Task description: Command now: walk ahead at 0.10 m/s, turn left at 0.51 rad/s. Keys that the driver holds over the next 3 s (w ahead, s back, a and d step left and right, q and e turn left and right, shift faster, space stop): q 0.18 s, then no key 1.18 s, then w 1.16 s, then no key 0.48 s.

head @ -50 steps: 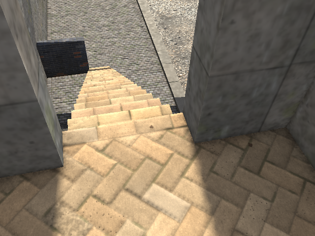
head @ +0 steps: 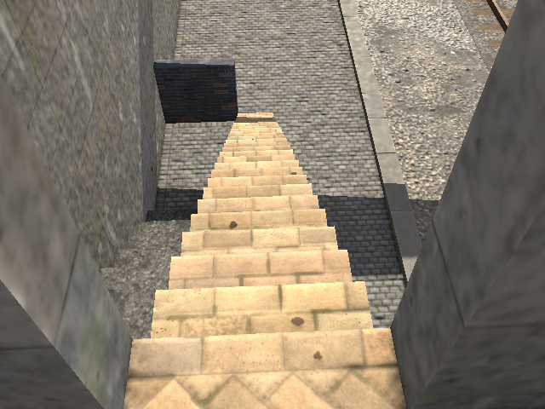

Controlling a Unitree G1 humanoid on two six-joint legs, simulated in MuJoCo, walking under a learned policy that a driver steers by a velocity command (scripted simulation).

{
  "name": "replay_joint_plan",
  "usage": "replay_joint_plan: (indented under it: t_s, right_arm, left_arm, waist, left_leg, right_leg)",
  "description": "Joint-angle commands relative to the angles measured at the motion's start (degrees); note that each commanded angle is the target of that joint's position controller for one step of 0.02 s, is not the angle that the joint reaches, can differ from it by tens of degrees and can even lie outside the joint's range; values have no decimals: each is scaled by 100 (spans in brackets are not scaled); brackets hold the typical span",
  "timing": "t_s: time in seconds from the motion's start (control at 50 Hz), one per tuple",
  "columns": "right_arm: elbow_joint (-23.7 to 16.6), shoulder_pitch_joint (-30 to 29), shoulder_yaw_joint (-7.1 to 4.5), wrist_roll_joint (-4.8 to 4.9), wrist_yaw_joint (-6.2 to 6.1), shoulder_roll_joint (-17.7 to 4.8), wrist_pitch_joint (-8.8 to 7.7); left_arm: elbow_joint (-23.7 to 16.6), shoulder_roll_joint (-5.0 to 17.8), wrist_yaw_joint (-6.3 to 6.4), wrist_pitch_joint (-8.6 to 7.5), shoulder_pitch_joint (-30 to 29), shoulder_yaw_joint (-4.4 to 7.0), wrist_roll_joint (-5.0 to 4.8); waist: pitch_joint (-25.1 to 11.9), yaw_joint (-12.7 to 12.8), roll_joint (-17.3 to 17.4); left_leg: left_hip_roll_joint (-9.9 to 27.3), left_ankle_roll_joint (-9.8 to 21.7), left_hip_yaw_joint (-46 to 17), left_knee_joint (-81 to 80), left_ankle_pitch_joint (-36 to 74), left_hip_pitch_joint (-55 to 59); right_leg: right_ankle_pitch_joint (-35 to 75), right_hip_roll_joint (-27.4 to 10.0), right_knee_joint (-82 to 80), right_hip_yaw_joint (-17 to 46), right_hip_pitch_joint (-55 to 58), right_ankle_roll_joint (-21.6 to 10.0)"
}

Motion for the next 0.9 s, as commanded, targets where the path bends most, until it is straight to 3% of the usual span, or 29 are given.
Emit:
replay_joint_plan:
  t_s: [0.02, 0.06, 0.08, 0.14, 0.18, 0.2, 0.22, 0.24, 0.26, 0.28, 0.3, 0.32, 0.36, 0.38, 0.4, 0.42, 0.44, 0.46, 0.48, 0.5, 0.52, 0.54, 0.56, 0.58, 0.62, 0.68, 0.78, 0.9]
  right_arm:
    - [-574, -330, -165, -14, 117, -737, 429]
    - [-666, -284, -219, -25, 46, -806, 451]
    - [-650, -245, -230, -22, -4, -784, 448]
    - [-699, -244, -265, 17, -77, -721, 456]
    - [-648, -217, -272, 23, -150, -701, 433]
    - [-684, -363, -271, 59, -185, -641, 438]
    - [-653, -126, -220, 73, -253, -369, 442]
    - [-849, -112, -183, 76, -217, -162, 484]
    - [-853, -130, -280, -5, -229, -472, 465]
    - [-750, 93, -313, -92, -255, -527, 471]
    - [-442, 665, -319, -405, -410, -527, 22]
    - [-381, 727, -317, -529, -480, -421, -174]
    - [-581, 245, -258, -416, -458, -323, -269]
    - [-593, 309, -244, -334, -420, -303, -253]
    - [-512, 615, -231, -235, -323, -209, -207]
    - [-384, 874, -206, -252, -174, -94, -156]
    - [-292, 1040, -136, -238, -33, 108, -110]
    - [-366, 736, -71, -220, 134, 297, -81]
    - [-487, 417, -71, -138, 242, 253, -96]
    - [-552, 202, -108, -54, 261, 81, -128]
    - [-698, 43, -138, 42, 207, -75, -212]
    - [-876, 32, -99, 108, 130, -234, -358]
    - [-1079, -613, -142, 24, 131, -592, -502]
    - [-1074, -749, -189, -54, 161, -596, -564]
    - [-1111, -736, -176, 25, 155, -418, -592]
    - [-903, -170, -141, 57, 195, -244, -520]
    - [-1009, -433, -119, 36, 238, -179, -479]
    - [-1098, -646, -125, 40, 212, -364, -465]
  left_arm:
    - [62, 324, 72, 322, 956, 175, -137]
    - [97, 328, -38, 398, 801, 211, -108]
    - [105, 391, -74, 452, 688, 273, -18]
    - [115, 461, -156, 510, 442, 377, 99]
    - [207, 442, -148, 402, 584, 409, 98]
    - [263, 322, -94, 316, 875, 380, 76]
    - [239, 765, -17, 256, 988, 483, 138]
    - [137, 1457, 35, 286, 404, 605, 180]
    - [-31, 988, -2, 323, -210, 506, 130]
    - [-63, 616, 18, 331, -422, 432, 46]
    - [-207, 218, -13, -221, -532, 306, 536]
    - [-142, 175, 124, -476, -480, 276, 430]
    - [-177, 351, 111, -656, -591, 260, 307]
    - [-188, 288, 42, -657, -607, 204, 259]
    - [-148, 48, -50, -652, -595, 99, 115]
    - [-148, -90, -150, -663, -733, -3, -27]
    - [-76, -46, -208, -677, -764, -43, -190]
    - [34, 179, -226, -628, -564, -4, -255]
    - [171, 323, -295, -508, -351, 20, -284]
    - [318, 377, -424, -369, -171, 30, -277]
    - [426, 266, -520, -315, -54, -8, -125]
    - [447, -41, -535, -373, 151, -111, -63]
    - [317, 103, -395, -499, 407, 1, 21]
    - [136, 454, -236, -570, -267, 106, 54]
    - [116, 597, -113, -561, -495, 206, 51]
    - [351, 234, -233, -490, -230, 149, 25]
    - [458, 288, -278, -450, -419, 199, 65]
    - [601, 491, -214, -475, -540, 228, 62]
  waist:
    - [-823, 424, 432]
    - [-840, 459, 641]
    - [-793, 462, 668]
    - [-799, 381, 909]
    - [-757, 428, 836]
    - [-789, 592, 879]
    - [-772, 527, 314]
    - [-332, 68, -1321]
    - [-313, 22, -1350]
    - [-427, -153, -1048]
    - [-276, 90, -1408]
    - [-336, 51, -1219]
    - [-412, 162, -442]
    - [-436, 149, -375]
    - [-388, 70, -479]
    - [-334, -64, -400]
    - [-232, -89, -426]
    - [-161, 132, -549]
    - [-167, 271, -482]
    - [-168, 228, -205]
    - [-369, 196, -370]
    - [-871, 274, -293]
    - [-657, 791, 118]
    - [-603, 545, 210]
    - [-633, 499, 52]
    - [-461, 365, 9]
    - [-423, 367, 89]
    - [-421, 351, 100]
  left_leg:
    - [1414, 1175, -1214, -662, 2680, -177]
    - [1456, 1095, -1551, -880, 1407, -434]
    - [1480, 1053, -1735, -1025, 445, -517]
    - [1423, 886, -2268, -1198, -1460, -190]
    - [1356, 703, -2473, -1040, -1860, 13]
    - [1223, 452, -2407, -755, -1999, -48]
    - [713, 139, -1884, 37, -2297, -165]
    - [-286, -147, -546, 1371, -2496, -907]
    - [-254, -257, -554, 2480, -2379, -556]
    - [-245, -254, -679, 2960, -2135, -301]
    - [-289, -577, -899, 4206, -1824, -1351]
    - [-266, -645, -1029, 4627, -1748, -1412]
    - [-236, -769, -860, 5013, -1411, -1443]
    - [-98, -882, -808, 4852, -1290, -1270]
    - [90, -1067, -695, 4368, -1205, -929]
    - [379, -1296, -409, 3502, -1195, -363]
    - [652, -1513, 2, 2524, -1444, 203]
    - [674, -1693, 334, 1589, -1978, 469]
    - [593, -1695, 478, 590, -1916, 756]
    - [576, -1514, 557, -269, -1193, 1210]
    - [637, -1246, 367, -252, -813, 1677]
    - [964, -656, -61, 55, -88, 1956]
    - [1074, 172, -446, 219, 213, 1291]
    - [1052, 357, -634, 65, 22, 763]
    - [958, 92, -532, 163, 231, 796]
    - [818, -262, -407, 270, -221, 1073]
    - [762, -261, -387, 241, -636, 1148]
    - [720, -224, -343, 212, -618, 1289]
  right_leg:
    - [628, 186, -744, -64, 678, 75]
    - [1027, 225, -1402, 14, 1003, 152]
    - [1145, 226, -1610, 48, 1083, 177]
    - [1218, 352, -2471, 127, 1206, 95]
    - [1413, 341, -3243, 59, 1525, -31]
    - [1627, 128, -3843, 91, 1939, -166]
    - [846, -779, -4766, 982, 2038, -448]
    - [13, -1899, -5541, 2609, 1639, -1063]
    - [124, -2065, -5649, 2847, 923, -1442]
    - [509, -1785, -5418, 2375, 838, -1433]
    - [-308, -1403, -5711, 2127, 1199, -1508]
    - [-102, -1366, -5651, 2007, 1453, -1309]
    - [453, -1118, -5427, 1427, 1720, -1205]
    - [559, -988, -5298, 1161, 1704, -1118]
    - [422, -751, -5143, 820, 1603, -932]
    - [200, -547, -5029, 518, 1327, -680]
    - [-64, -369, -4953, 314, 1034, -470]
    - [-268, -351, -4781, 373, 1050, -365]
    - [-462, -434, -4569, 622, 1171, -403]
    - [-452, -553, -4417, 879, 1134, -483]
    - [167, -830, -4343, 1222, 995, -541]
    - [812, -852, -4096, 1135, 1149, -425]
    - [1862, -445, -3808, 197, 1355, -324]
    - [2308, -252, -3442, -283, 1656, -250]
    - [2936, -332, -3232, -285, 1700, -330]
    - [2951, -341, -3365, -252, 1412, -257]
    - [2409, -305, -3410, -310, 1277, -142]
    - [2377, -269, -3526, -359, 1279, -103]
